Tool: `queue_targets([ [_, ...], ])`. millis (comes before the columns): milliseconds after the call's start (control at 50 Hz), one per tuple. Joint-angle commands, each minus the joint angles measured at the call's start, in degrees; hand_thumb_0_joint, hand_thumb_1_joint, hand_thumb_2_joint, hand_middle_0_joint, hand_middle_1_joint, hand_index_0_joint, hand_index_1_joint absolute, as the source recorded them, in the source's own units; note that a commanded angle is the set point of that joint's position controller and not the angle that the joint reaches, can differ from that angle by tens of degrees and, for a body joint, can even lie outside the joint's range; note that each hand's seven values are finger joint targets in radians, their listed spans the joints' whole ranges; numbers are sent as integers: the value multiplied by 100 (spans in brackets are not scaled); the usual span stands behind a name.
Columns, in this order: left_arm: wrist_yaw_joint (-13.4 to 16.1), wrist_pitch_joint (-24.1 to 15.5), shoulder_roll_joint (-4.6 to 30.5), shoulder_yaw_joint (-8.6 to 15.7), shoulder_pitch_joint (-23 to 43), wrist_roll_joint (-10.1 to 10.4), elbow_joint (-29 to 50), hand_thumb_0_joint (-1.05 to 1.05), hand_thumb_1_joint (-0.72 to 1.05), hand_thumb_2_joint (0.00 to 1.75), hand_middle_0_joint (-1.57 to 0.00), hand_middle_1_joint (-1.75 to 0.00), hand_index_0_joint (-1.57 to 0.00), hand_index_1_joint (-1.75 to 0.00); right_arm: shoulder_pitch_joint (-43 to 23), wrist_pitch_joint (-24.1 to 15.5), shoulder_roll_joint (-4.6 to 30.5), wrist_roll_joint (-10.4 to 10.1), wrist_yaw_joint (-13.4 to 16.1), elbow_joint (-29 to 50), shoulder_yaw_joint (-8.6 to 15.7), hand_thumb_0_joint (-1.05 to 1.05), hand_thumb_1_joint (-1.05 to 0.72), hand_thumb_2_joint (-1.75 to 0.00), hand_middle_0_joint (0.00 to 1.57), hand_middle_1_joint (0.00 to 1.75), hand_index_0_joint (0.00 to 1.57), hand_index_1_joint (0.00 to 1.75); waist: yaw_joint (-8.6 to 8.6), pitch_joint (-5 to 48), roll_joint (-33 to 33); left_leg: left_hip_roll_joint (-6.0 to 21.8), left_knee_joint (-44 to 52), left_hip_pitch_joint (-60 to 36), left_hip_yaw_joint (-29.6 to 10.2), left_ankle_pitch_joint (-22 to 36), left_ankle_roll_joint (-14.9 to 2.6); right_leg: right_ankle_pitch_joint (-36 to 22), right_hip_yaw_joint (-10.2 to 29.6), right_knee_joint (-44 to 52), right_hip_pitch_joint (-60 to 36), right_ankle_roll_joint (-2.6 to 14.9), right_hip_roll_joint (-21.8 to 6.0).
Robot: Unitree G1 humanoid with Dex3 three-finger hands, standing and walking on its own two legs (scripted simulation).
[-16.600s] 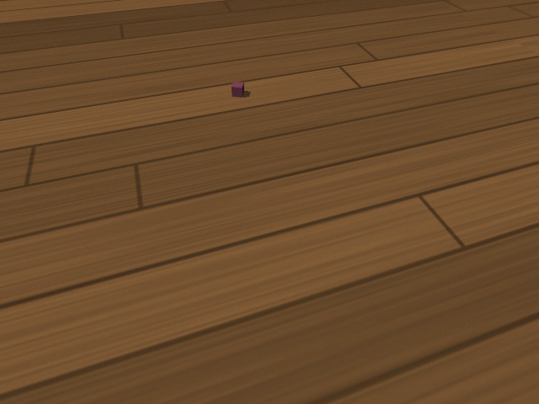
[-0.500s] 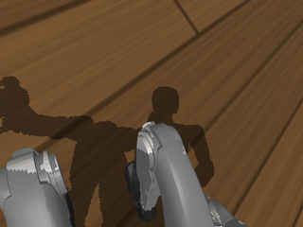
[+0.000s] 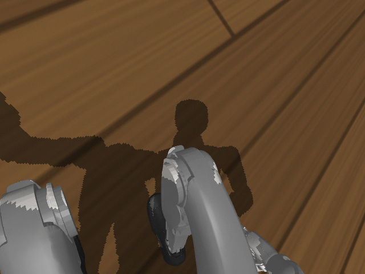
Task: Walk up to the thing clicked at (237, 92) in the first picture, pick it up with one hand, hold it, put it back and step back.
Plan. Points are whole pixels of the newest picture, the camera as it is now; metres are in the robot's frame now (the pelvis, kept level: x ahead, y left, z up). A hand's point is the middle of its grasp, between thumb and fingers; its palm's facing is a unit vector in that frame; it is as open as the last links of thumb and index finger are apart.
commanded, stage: rest palm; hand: left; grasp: from above
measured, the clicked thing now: out of the picture +0.43 +0.36 -0.26
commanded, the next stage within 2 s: close in 0.04 s
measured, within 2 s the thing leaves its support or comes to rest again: leaves its support in 1.98 s
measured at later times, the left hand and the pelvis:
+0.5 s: hand out of the picture +0.41 +0.34 -0.23, palm faces -0.44 -0.11 -0.89, open 13.3 cm; pelvis +0.00 +0.00 +0.00, yaw -1 degrees
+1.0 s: hand out of the picture +0.41 +0.35 -0.23, palm faces -0.46 -0.13 -0.88, open 11.2 cm; pelvis +0.00 +0.00 +0.00, yaw -1 degrees
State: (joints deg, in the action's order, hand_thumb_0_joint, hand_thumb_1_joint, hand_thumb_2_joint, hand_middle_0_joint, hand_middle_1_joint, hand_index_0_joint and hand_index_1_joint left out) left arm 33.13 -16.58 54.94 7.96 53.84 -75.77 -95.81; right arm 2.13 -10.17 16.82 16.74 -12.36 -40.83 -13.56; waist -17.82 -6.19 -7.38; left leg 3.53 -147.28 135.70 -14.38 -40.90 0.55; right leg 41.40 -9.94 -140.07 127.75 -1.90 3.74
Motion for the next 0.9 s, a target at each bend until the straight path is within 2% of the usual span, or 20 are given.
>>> queue_targets([
  [0, 168, -195, 1452, 73, 1275, 169, 656, 0, -59, 109, -7, -93, -4, -97, 948, 48, 1775, -53, 72, 20, 459, 0, -90, -90, 20, 30, 20, 30, -99, 3714, 2613, 31, 1331, -2796, 582, 1329, -148, -1815, -397, 1338, -1959, 269, 261],
  [80, 156, -281, 1339, -96, 1216, 125, 562, 0, -58, 108, -7, -93, -4, -96, 926, 61, 1819, -22, 73, 87, 409, 0, -90, -90, 20, 30, 20, 30, -133, 3542, 2515, 33, 1340, -2693, 560, 1186, -152, -1673, -424, 1349, -1880, 269, 295],
  [100, 201, -313, 1592, 111, 1214, 111, 708, 0, -58, 109, -8, -93, -4, -96, 964, 65, 1836, -26, 85, 83, 412, 0, -90, -90, 20, 30, 20, 30, -57, 3730, 2635, 33, 1356, -2886, 576, 1334, -134, -1784, -435, 1320, -1960, 274, 283],
  [160, 291, -289, 1504, 80, 973, 58, 519, 0, -49, 104, -12, -94, -10, -96, 894, 86, 1814, 24, 90, 91, 374, 0, -89, -90, 20, 30, 20, 30, -18, 3622, 2646, 46, 1396, -2792, 557, 1247, -121, -1678, -451, 1307, -1916, 293, 310],
  [260, 420, -260, 1420, -66, 1395, 18, 805, 0, -43, 99, -14, -93, -13, -94, 842, 15, 1871, 41, 65, 163, 355, 0, -89, -90, 20, 30, 20, 30, -117, 3584, 2818, 45, 1413, -2863, 518, 1225, -93, -1657, -531, 1231, -1731, 305, 296],
  [300, 486, -206, 1478, -55, 1298, 3, 875, 0, -42, 99, -15, -93, -14, -94, 765, 2, 1866, 35, 78, 120, 369, 0, -89, -90, 20, 30, 20, 30, -14, 3679, 2806, 55, 1450, -2848, 543, 1187, -95, -1619, -468, 1332, -1837, 320, 343],
  [320, 500, -148, 1607, 40, 1204, -54, 672, 0, -42, 98, -16, -91, -14, -92, 865, -15, 1908, 42, 68, 109, 379, 0, -89, -90, 20, 30, 20, 30, -92, 3565, 2780, 39, 1415, -2823, 551, 1150, -98, -1602, -513, 1271, -1749, 307, 299],
  [380, 465, -45, 1380, -137, 1316, -1, 548, 0, -37, 96, -18, -91, -18, -91, 778, -55, 1876, 11, 45, 112, 389, 0, -89, -90, 20, 30, 20, 30, -110, 3453, 2810, 41, 1408, -2801, 548, 1114, -90, -1576, -520, 1229, -1569, 316, 291],
  [440, 409, 29, 1642, 96, 1383, 13, 607, 0, -32, 97, -23, -89, -22, -90, 926, -74, 1960, -7, 52, 106, 437, 0, -89, -90, 20, 30, 20, 30, -106, 3420, 2691, 37, 1438, -2718, 547, 1038, -114, -1514, -510, 1303, -1611, 293, 283],
  [460, 368, 46, 1472, -28, 1353, 37, 524, 0, -31, 95, -24, -89, -23, -90, 813, -86, 1898, -27, 52, 178, 412, 0, -89, -90, 20, 30, 20, 30, -84, 3322, 2719, 42, 1453, -2642, 545, 937, -113, -1412, -478, 1301, -1549, 317, 284],
  [540, 166, 52, 1380, -42, 1219, 109, 408, 0, -28, 91, -26, -88, -26, -88, 898, -71, 1903, -17, 54, 165, 434, 0, -90, -90, 20, 30, 20, 30, -176, 3371, 2748, 38, 1448, -2777, 539, 1084, -106, -1576, -524, 1259, -1628, 296, 279],
  [560, 141, -14, 1571, 76, 1340, 158, 631, 0, -26, 92, -28, -87, -27, -87, 940, -43, 1908, -36, 67, 114, 438, 0, -89, -90, 20, 30, 20, 30, -127, 3509, 2756, 45, 1480, -2769, 509, 1101, -101, -1564, -532, 1301, -1705, 293, 271],
  [660, -19, -119, 1322, -115, 1102, 181, 413, 0, -24, 88, -28, -85, -28, -86, 914, -15, 1863, -38, 38, 175, 375, 0, -89, -90, 20, 30, 20, 30, -201, 3339, 2594, 41, 1395, -2807, 515, 1239, -109, -1716, -530, 1265, -1743, 272, 270],
  [680, -10, -189, 1415, -71, 1195, 226, 667, 0, -24, 90, -29, -86, -28, -86, 877, 20, 1891, -82, 57, 167, 413, 0, -89, -90, 20, 30, 20, 30, -101, 3489, 2714, 44, 1462, -2826, 509, 1208, -99, -1650, -522, 1317, -1798, 288, 282],
  [700, 9, -213, 1580, 73, 1110, 216, 671, 0, -23, 93, -31, -86, -30, -87, 960, 42, 1828, -67, 68, 149, 332, 0, -89, -90, 20, 30, 20, 30, -64, 3587, 2758, 33, 1472, -2957, 498, 1379, -86, -1777, -568, 1301, -1889, 283, 266],
  [720, -45, -232, 1259, -257, 1207, 150, 705, 0, -21, 89, -33, -83, -32, -84, 859, 40, 1863, -46, 55, 222, 367, 0, -90, -90, 20, 30, 20, 30, -131, 3483, 2831, 35, 1419, -2958, 525, 1381, -93, -1791, -519, 1256, -1789, 291, 273],
  [780, 1, -298, 1455, -44, 1087, 206, 596, 0, -17, 90, -35, -83, -34, -84, 992, 66, 1793, -49, 34, 153, 259, 0, -89, -90, 20, 30, 20, 30, -142, 3525, 2640, 40, 1381, -2925, 512, 1478, -105, -1907, -550, 1264, -1950, 258, 277],
  [800, 35, -327, 1452, 54, 914, 244, 567, 0, -15, 91, -35, -85, -34, -85, 920, 103, 1793, -41, 63, 126, 274, 0, -89, -90, 20, 30, 20, 30, -27, 3600, 2662, 45, 1437, -2943, 495, 1479, -103, -1877, -574, 1322, -1955, 264, 300],
  [820, 30, -329, 1373, -91, 887, 184, 384, 0, -15, 91, -36, -84, -36, -85, 872, 99, 1781, -20, 65, 151, 251, 0, -89, -90, 20, 30, 20, 30, -106, 3341, 2616, 48, 1416, -2773, 498, 1297, -111, -1729, -563, 1298, -1824, 274, 299],
  [880, 62, -367, 1536, -126, 1232, 100, 721, 0, -10, 88, -39, -84, -38, -84, 865, 125, 1864, 10, 78, 205, 277, 0, -89, -90, 20, 30, 20, 30, -120, 3505, 2716, 58, 1394, -2828, 511, 1223, -118, -1682, -508, 1318, -1835, 277, 314],
])
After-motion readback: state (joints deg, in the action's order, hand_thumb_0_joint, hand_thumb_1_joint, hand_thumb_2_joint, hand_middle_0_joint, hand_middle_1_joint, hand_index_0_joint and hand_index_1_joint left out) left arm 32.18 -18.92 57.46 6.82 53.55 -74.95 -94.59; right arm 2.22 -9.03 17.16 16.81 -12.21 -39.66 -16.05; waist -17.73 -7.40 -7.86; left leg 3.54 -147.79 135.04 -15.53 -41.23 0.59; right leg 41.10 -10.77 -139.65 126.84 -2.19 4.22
